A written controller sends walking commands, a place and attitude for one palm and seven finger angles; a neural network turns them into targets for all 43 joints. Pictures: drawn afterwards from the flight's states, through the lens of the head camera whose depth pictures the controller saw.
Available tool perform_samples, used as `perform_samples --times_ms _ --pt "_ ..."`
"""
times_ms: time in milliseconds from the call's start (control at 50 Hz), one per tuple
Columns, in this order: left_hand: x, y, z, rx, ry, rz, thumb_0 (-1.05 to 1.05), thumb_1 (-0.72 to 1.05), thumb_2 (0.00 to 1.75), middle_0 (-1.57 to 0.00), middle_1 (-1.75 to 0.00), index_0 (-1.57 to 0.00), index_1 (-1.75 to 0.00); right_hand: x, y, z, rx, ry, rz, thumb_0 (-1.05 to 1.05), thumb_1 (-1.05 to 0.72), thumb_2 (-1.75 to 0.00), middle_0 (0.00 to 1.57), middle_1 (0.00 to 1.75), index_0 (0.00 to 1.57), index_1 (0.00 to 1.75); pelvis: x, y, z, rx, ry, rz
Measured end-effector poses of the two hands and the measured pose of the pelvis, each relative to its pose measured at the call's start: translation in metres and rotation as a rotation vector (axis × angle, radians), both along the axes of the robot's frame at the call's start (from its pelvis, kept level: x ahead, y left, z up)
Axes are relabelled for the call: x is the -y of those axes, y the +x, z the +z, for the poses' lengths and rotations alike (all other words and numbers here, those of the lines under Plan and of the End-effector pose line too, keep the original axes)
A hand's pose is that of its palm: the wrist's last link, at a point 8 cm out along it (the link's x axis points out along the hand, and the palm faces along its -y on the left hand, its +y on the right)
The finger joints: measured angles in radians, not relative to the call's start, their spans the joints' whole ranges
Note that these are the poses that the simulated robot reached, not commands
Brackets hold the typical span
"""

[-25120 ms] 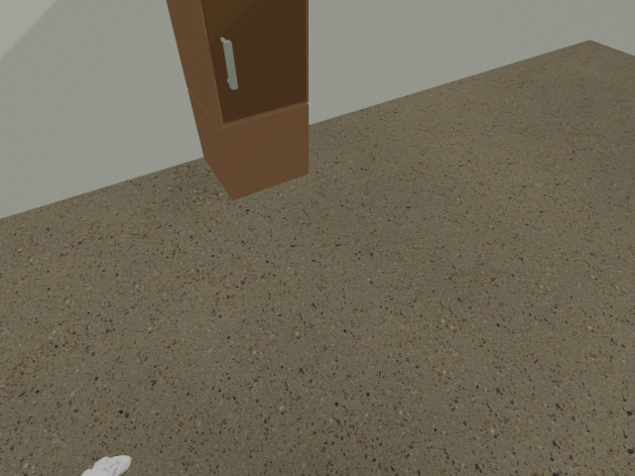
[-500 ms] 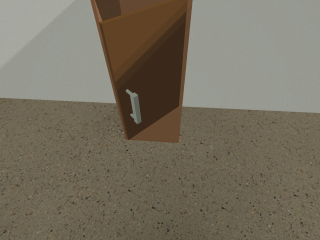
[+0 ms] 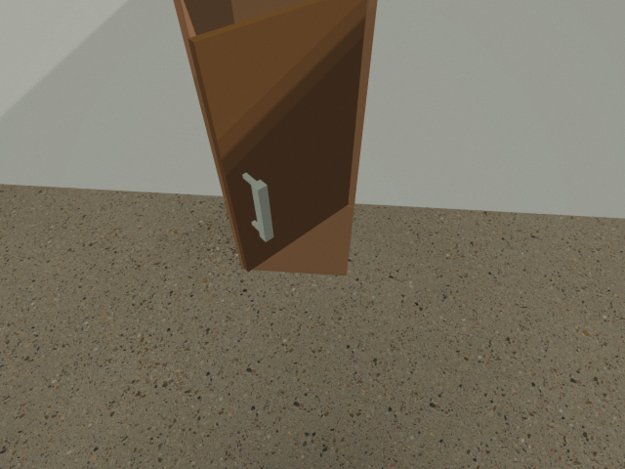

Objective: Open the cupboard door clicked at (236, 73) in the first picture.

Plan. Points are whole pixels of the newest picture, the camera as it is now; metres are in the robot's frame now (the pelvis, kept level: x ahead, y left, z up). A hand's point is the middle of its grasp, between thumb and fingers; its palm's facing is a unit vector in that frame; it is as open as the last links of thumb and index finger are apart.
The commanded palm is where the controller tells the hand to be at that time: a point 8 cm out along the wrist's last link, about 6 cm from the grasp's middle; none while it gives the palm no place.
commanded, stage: look to check the result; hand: left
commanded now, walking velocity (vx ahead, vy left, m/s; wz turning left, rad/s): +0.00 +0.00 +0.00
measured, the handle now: (257, 207) +0.64 +0.16 -0.12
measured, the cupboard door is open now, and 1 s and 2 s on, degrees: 47 47 47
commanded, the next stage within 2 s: walk to a spot facing it in 0.20 s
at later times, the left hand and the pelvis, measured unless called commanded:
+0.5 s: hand out of the picture +0.08 +0.22 -0.17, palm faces -0.03 -0.95 -0.31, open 7.3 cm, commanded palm none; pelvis +0.01 -0.01 +0.00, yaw -3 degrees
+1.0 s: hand out of the picture +0.08 +0.13 -0.17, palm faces -0.26 -0.93 -0.27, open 7.3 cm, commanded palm none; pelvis +0.00 -0.06 +0.00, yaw -20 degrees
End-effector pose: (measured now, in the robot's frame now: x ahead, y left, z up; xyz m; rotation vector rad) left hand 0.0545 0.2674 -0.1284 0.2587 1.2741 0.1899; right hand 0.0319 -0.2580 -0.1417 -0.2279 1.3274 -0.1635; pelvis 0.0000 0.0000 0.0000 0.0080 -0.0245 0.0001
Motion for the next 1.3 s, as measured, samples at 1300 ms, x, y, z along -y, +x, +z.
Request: perform_samples --times_ms 1300 --pt "0.076 0.123 -0.026 -0.044 -0.048 -0.406 0.01 0.91 0.90 -0.20 -0.30 -0.21 -0.30 0.050 -0.001 0.021 0.253 -0.104 -0.439 0.00 -0.91 -0.90 0.20 0.30 0.20 0.30 0.025 0.026 -0.014 -0.081 -0.001 -0.502"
